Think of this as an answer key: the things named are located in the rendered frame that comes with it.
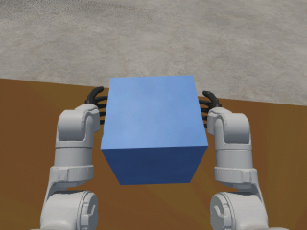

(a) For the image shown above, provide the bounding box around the carton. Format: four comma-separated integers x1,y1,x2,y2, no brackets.
100,75,208,185

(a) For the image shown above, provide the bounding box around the robot right forearm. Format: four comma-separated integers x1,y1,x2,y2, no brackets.
206,107,269,225

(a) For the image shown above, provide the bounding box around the right robot hand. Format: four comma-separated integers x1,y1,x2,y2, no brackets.
199,90,222,128

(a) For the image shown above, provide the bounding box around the left robot hand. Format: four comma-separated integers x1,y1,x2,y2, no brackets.
84,86,108,125

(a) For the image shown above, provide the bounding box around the right robot upper arm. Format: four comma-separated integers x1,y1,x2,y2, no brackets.
210,192,289,230

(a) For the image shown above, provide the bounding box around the left robot upper arm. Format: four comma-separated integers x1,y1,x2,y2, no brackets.
30,190,99,230

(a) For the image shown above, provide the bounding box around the robot left forearm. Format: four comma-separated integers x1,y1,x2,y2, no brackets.
40,103,101,228

